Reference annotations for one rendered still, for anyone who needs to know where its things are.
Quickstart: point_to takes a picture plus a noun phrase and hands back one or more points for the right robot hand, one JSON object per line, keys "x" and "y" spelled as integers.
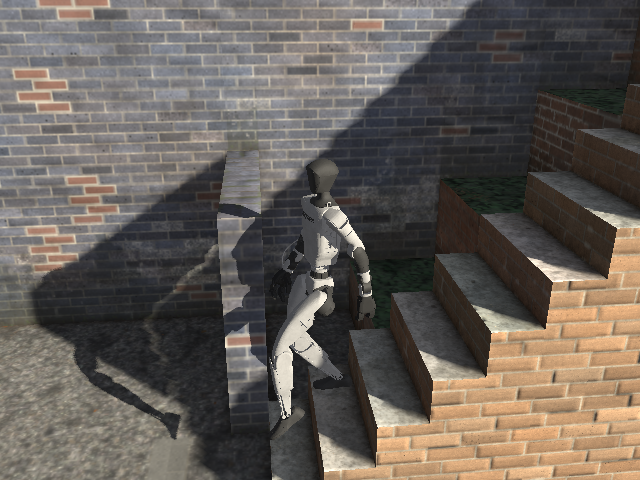
{"x": 283, "y": 279}

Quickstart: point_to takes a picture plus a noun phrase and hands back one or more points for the robot left upper arm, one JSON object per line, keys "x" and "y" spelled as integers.
{"x": 338, "y": 222}

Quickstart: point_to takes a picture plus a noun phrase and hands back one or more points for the robot right shin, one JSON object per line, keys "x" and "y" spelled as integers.
{"x": 319, "y": 359}

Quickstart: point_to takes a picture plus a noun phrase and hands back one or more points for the robot left forearm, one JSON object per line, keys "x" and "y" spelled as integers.
{"x": 361, "y": 263}

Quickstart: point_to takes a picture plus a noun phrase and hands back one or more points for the robot right thigh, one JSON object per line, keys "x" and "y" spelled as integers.
{"x": 296, "y": 295}

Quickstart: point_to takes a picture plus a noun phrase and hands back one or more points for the robot right upper arm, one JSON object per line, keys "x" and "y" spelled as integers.
{"x": 303, "y": 200}

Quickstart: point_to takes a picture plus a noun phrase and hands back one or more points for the left robot hand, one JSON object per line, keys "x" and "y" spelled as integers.
{"x": 365, "y": 305}

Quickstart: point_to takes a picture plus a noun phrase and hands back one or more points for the robot right forearm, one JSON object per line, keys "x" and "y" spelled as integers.
{"x": 295, "y": 256}

